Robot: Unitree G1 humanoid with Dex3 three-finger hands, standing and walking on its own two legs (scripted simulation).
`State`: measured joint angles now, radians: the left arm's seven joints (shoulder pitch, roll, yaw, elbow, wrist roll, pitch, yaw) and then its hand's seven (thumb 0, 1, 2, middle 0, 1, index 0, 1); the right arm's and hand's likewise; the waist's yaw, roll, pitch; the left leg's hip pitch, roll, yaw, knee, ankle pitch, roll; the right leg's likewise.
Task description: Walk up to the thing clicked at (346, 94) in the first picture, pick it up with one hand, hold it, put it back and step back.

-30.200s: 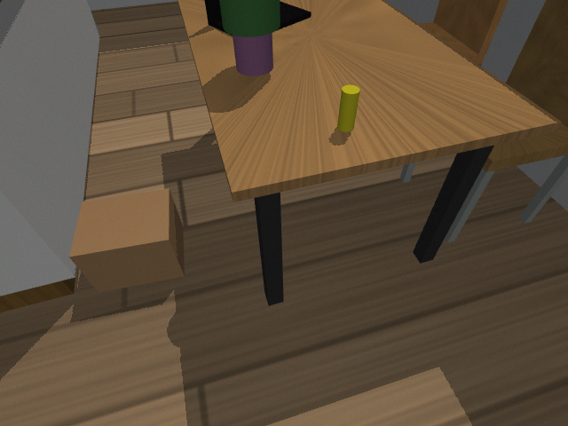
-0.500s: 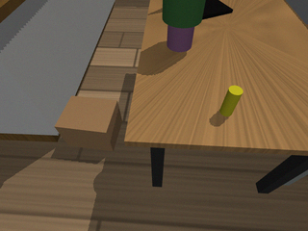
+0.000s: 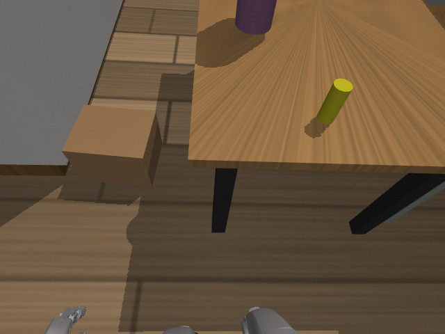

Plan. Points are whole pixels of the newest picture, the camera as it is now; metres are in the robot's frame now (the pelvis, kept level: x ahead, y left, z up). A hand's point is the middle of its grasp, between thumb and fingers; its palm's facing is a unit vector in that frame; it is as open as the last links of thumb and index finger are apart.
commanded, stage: step back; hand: right
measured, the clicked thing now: (333, 102) +0.60 -0.23 +0.01
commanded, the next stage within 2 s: none
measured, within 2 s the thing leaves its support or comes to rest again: neither
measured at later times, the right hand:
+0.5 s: hand out of the picture -0.02 -0.30 -0.16, palm faces -0.08 +0.90 -0.43, open 7.4 cm
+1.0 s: hand out of the picture -0.13 -0.33 -0.15, palm faces -0.01 +0.91 -0.43, open 7.4 cm
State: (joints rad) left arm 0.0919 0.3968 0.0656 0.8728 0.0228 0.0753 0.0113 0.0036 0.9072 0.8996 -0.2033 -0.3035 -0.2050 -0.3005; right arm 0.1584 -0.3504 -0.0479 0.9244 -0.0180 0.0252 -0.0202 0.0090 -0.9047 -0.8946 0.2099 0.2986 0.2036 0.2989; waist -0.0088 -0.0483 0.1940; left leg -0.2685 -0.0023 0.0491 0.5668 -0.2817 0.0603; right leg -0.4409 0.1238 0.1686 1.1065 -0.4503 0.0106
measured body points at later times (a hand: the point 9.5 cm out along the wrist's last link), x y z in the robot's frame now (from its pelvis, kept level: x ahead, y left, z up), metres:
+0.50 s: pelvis -0.11 -0.02 -0.01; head -0.04 -0.02 +0.43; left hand +0.02 +0.29 -0.12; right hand -0.02 -0.34 -0.13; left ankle -0.16 +0.10 -0.71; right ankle -0.05 -0.14 -0.73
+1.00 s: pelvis -0.27 -0.05 -0.02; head -0.21 -0.05 +0.42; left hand -0.18 +0.27 -0.14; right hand -0.13 -0.37 -0.12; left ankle -0.16 +0.10 -0.73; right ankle -0.28 -0.18 -0.74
